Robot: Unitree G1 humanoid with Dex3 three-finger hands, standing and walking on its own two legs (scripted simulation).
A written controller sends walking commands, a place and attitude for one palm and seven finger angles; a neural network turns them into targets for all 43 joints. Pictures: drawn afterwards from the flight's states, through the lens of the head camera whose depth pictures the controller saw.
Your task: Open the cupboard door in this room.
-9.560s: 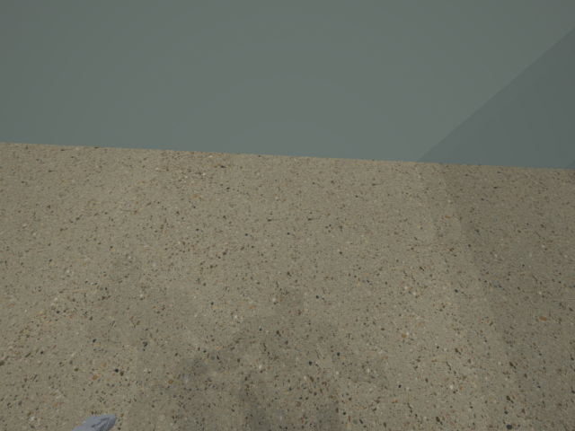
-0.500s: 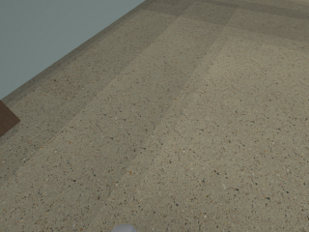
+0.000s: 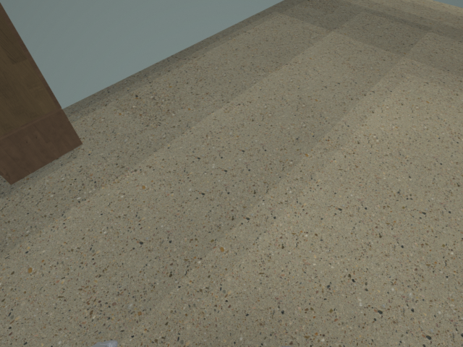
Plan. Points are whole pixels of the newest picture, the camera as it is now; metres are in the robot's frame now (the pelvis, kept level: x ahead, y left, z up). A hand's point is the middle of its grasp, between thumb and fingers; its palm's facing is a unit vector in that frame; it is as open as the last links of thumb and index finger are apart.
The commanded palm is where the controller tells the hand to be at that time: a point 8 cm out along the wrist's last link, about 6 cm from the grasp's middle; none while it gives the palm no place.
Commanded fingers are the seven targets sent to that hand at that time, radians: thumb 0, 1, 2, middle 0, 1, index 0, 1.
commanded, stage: turn or walk to find it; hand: left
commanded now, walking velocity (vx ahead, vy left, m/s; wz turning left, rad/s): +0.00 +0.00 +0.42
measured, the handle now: out of the picture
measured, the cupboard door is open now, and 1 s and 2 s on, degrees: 0 0 0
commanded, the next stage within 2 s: stand and wait in 0.26 s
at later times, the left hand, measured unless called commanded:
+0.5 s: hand out of the picture -0.05 +0.16 -0.17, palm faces +0.24 -0.94 -0.25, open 7.3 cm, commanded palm none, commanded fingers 0.00 0.90 0.90 -0.20 -0.30 -0.20 -0.30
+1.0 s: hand out of the picture -0.09 +0.16 -0.18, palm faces +0.32 -0.93 -0.18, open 7.3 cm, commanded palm none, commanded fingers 0.00 0.90 0.90 -0.20 -0.30 -0.20 -0.30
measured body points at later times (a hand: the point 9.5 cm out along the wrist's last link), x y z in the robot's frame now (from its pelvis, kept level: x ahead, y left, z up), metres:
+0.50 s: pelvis -0.02 -0.03 +0.00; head +0.00 -0.03 +0.45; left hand -0.06 +0.21 -0.15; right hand +0.09 -0.26 -0.16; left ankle -0.07 +0.11 -0.71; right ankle +0.00 -0.12 -0.74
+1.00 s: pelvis -0.06 -0.01 -0.01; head -0.06 -0.01 +0.44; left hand -0.10 +0.21 -0.17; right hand +0.04 -0.24 -0.16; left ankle -0.07 +0.10 -0.74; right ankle -0.01 -0.13 -0.74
